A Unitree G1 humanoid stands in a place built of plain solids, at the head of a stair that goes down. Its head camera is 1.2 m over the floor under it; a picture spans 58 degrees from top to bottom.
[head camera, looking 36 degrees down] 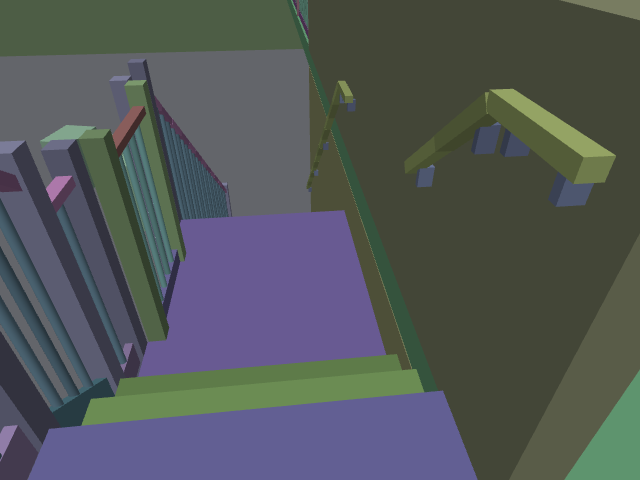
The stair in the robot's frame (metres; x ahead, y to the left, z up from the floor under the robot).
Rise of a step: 0.18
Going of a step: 0.22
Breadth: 1.20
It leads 6 degrees to the left of straight ahead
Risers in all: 3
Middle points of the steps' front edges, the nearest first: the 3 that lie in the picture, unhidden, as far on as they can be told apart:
0.77 0.20 0.00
0.99 0.23 -0.17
1.20 0.25 -0.35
